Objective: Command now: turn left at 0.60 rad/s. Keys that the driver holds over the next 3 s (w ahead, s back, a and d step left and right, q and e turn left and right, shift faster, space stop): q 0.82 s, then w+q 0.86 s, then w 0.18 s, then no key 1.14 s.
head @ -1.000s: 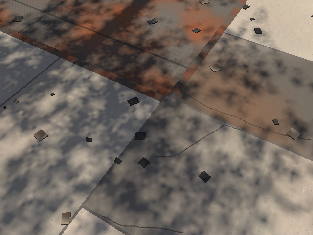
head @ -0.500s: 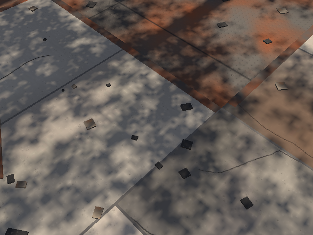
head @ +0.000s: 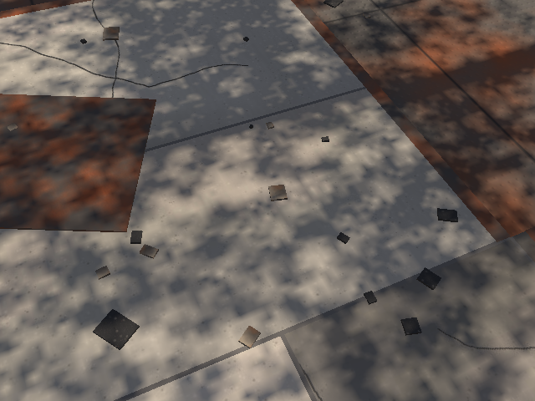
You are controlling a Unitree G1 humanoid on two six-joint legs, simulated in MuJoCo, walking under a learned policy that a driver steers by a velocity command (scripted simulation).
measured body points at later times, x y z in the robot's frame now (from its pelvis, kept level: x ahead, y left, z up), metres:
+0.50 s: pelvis +0.01 -0.01 +0.01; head +0.04 -0.02 +0.45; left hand +0.08 +0.30 -0.08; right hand +0.26 -0.24 -0.08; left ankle -0.01 +0.10 -0.70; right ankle +0.05 -0.12 -0.73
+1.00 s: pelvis +0.00 +0.04 +0.01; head +0.00 +0.08 +0.46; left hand -0.04 +0.37 -0.09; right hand +0.26 -0.12 -0.06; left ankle -0.06 +0.11 -0.73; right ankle +0.08 -0.09 -0.65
